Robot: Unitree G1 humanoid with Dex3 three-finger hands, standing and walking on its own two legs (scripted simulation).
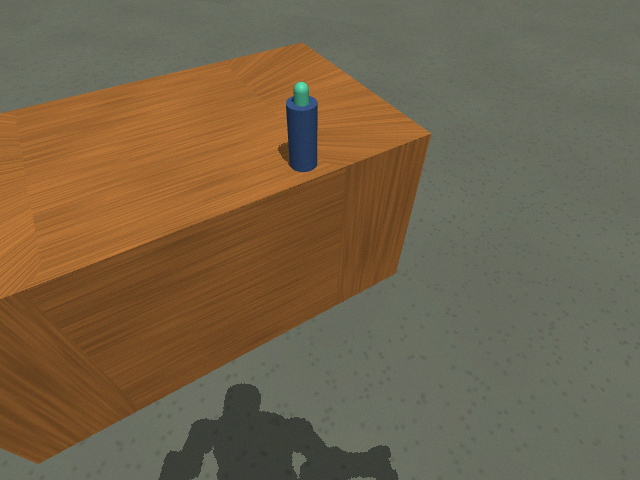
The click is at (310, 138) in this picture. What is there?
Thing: necked bottle
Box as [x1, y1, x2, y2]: [286, 82, 316, 171]
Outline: 298,82 294,86 294,95 286,101 290,165 293,169 298,171 308,171 316,166 316,100 308,95 307,85 304,82
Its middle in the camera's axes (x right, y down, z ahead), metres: -0.05 -0.27 +0.90
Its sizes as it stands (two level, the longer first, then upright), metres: 0.070 0.070 0.213
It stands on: a support 0.65 m high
